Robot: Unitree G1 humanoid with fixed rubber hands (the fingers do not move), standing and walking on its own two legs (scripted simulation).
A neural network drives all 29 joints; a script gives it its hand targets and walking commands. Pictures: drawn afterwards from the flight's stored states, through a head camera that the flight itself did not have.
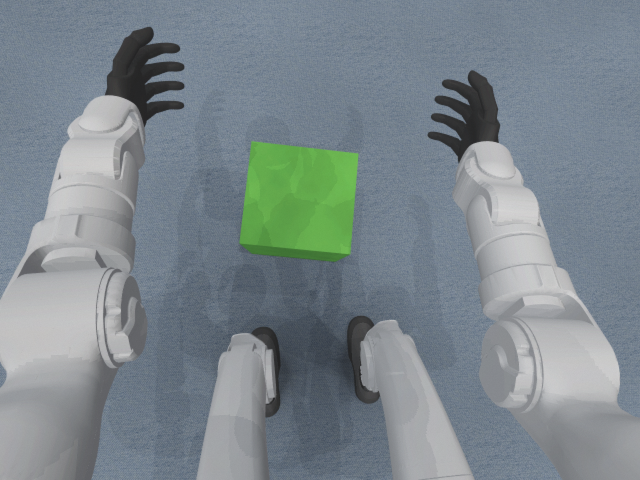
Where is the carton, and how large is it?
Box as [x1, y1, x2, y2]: [239, 141, 358, 261]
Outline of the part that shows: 251,141 239,243 250,252 259,254 335,261 349,254 358,153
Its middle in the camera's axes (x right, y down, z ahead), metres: -0.05 -0.06 +0.87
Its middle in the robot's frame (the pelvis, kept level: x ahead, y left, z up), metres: +0.49 +0.00 -0.51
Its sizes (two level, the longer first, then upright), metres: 0.210 0.200 0.250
